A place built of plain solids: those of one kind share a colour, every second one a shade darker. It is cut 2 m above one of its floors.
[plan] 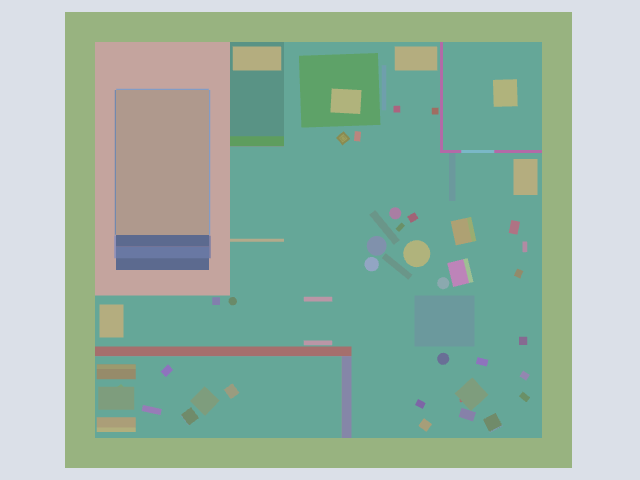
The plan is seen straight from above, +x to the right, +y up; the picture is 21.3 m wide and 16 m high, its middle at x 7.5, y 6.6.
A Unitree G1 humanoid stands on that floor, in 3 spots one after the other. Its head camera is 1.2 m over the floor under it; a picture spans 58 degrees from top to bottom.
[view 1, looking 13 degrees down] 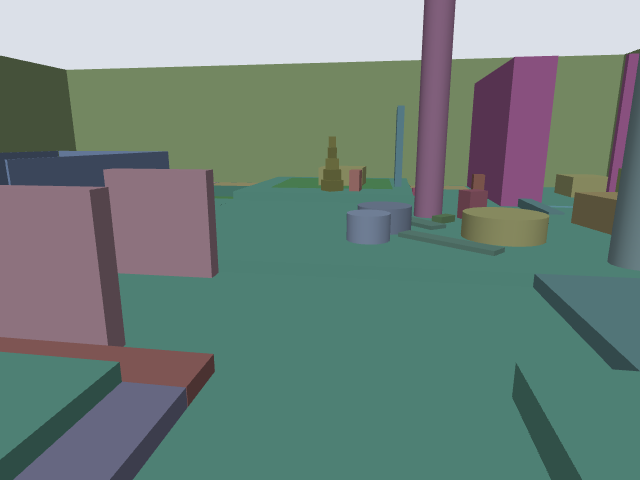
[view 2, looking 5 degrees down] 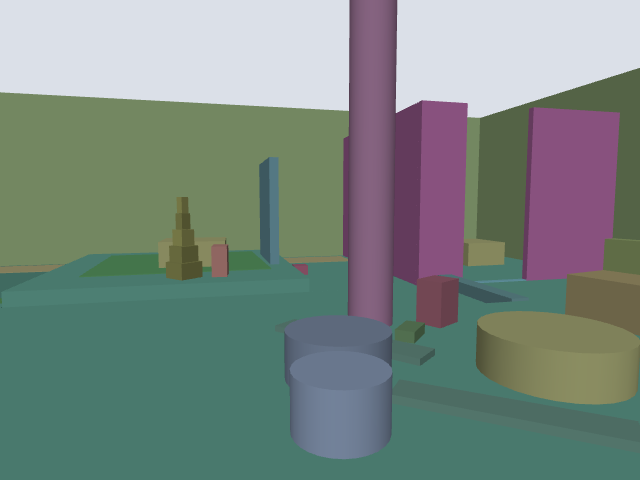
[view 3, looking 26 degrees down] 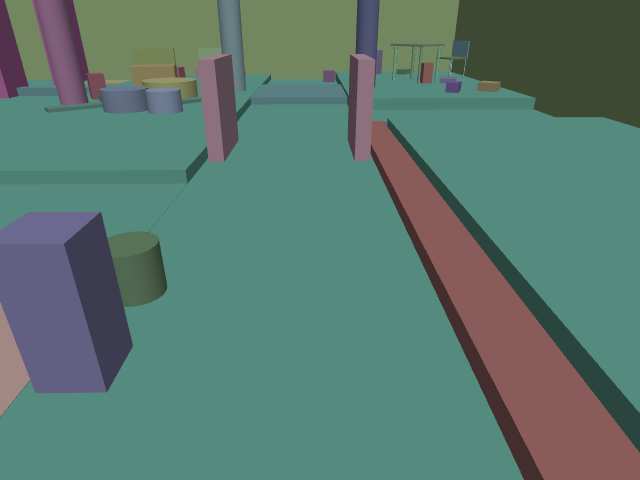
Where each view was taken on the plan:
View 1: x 9.43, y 1.07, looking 99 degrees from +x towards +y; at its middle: floor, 4.80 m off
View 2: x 8.65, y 3.90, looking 76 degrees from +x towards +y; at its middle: wall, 9.62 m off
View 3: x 2.71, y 3.67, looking -1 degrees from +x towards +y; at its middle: floor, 2.74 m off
